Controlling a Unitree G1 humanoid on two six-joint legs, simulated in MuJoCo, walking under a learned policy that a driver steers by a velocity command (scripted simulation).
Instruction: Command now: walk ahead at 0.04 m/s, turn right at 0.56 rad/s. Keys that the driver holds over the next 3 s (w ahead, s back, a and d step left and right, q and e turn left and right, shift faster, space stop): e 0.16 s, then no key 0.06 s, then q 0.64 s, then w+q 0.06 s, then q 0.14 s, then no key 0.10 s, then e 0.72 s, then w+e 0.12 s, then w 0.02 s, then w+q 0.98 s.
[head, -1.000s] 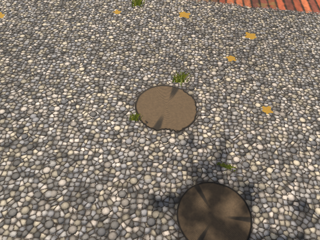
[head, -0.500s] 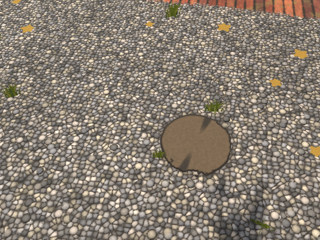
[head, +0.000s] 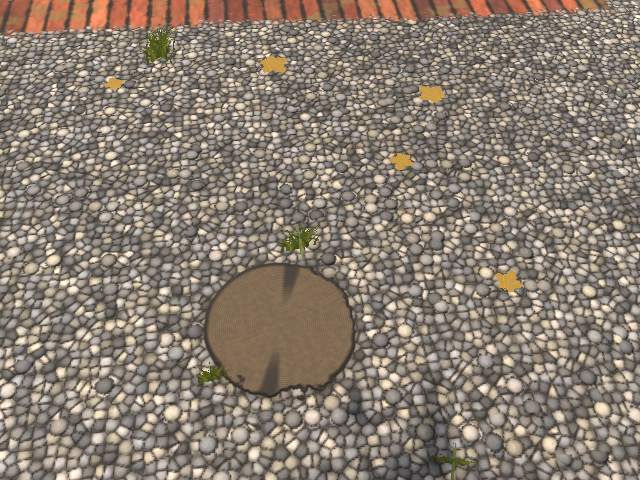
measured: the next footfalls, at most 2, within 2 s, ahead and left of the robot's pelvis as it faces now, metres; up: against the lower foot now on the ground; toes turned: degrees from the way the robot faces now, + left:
right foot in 0.20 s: +0.04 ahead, -0.14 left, +0.00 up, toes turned -9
left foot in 0.72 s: +0.02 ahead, +0.08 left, +0.00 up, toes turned +7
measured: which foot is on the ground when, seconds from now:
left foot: down 0.00-0.20, up 0.22-0.70, down 0.72-1.00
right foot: up 0.00-0.18, down 0.20-0.74, up 0.76-1.00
